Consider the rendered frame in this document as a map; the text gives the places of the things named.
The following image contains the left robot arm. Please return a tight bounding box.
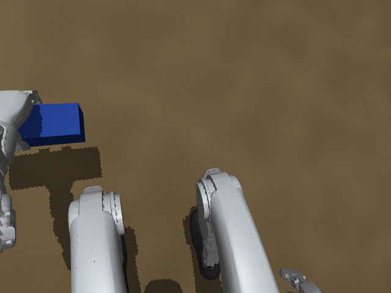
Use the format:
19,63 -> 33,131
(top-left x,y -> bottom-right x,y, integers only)
0,121 -> 18,253

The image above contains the right robot hand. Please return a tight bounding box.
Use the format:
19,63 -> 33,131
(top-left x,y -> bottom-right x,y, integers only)
279,269 -> 322,293

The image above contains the left robot hand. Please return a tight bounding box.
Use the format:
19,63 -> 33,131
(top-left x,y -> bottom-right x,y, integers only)
0,90 -> 43,152

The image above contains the carton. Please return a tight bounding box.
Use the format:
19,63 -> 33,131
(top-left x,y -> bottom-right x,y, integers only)
17,103 -> 86,147

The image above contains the right robot foot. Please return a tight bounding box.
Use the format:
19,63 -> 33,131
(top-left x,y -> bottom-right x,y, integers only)
189,209 -> 221,280

